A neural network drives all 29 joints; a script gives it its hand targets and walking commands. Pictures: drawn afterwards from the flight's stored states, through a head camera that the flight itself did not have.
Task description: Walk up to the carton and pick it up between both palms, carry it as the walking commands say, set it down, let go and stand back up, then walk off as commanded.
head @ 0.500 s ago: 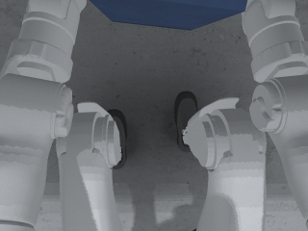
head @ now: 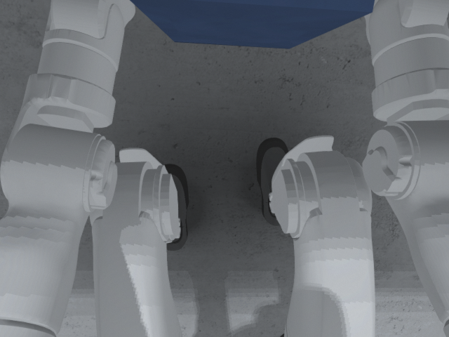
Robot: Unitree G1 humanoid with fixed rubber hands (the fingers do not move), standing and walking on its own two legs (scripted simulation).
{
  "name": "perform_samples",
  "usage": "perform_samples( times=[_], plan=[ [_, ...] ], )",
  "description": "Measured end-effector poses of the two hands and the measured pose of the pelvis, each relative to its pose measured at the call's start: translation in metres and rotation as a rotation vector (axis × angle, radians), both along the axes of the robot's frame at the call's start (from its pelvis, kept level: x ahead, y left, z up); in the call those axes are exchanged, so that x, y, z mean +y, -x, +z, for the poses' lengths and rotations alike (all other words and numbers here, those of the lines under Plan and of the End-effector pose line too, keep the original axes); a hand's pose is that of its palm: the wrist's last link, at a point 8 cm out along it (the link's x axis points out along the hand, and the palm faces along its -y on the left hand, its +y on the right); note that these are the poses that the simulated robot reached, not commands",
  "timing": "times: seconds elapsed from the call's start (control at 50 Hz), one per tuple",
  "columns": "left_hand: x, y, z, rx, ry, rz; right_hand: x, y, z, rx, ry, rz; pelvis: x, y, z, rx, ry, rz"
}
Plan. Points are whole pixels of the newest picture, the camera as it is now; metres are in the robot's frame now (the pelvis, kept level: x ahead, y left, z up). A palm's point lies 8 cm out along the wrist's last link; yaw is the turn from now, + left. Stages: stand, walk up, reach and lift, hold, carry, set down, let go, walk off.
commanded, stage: reach and lift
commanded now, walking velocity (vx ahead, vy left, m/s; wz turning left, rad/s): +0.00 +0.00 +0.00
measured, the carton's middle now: out of the picture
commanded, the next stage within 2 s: none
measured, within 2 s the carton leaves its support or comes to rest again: neither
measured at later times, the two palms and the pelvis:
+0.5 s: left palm out of the picture +0.56 +0.10 -0.09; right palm out of the picture +0.53 -0.21 -0.09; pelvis -0.02 -0.01 +0.05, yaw +2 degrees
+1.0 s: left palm out of the picture +0.55 +0.10 -0.03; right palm out of the picture +0.51 -0.21 -0.03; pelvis -0.02 +0.00 +0.09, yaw +1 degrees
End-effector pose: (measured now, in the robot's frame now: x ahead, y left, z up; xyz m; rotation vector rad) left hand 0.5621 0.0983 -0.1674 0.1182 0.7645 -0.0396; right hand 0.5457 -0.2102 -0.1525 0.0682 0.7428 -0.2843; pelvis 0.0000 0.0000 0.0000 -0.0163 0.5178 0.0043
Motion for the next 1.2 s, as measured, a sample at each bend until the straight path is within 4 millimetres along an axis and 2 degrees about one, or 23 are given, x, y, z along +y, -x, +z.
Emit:
perform_samples(
  times=[0.2,0.36,0.54,0.72,0.96,1.2],
  plan=[
    [-0.013,0.001,0.035,0.003,0.009,-0.010,-0.012,0.022,0.022,-0.009,-0.002,-0.034,-0.004,0.001,0.020,-0.030,-0.025,0.002],
    [-0.009,0.001,0.067,-0.043,0.026,0.019,-0.008,0.021,0.050,-0.062,-0.030,-0.050,-0.011,0.011,0.035,-0.038,-0.041,0.000],
    [0.005,0.001,0.084,-0.029,0.031,0.040,0.006,0.017,0.065,-0.043,-0.004,-0.008,-0.015,0.020,0.048,-0.019,-0.039,0.005],
    [0.004,0.003,0.097,-0.046,0.043,0.031,0.005,0.018,0.086,-0.063,-0.005,-0.029,-0.009,0.018,0.061,-0.017,-0.013,0.012],
    [0.001,0.015,0.132,-0.048,0.040,0.033,0.002,0.034,0.117,-0.066,-0.015,-0.041,-0.003,0.018,0.089,-0.045,-0.012,0.005],
    [-0.001,0.023,0.173,-0.073,0.046,0.034,0.001,0.046,0.155,-0.091,-0.018,-0.050,-0.003,0.029,0.111,-0.081,-0.022,-0.004]
  ],
)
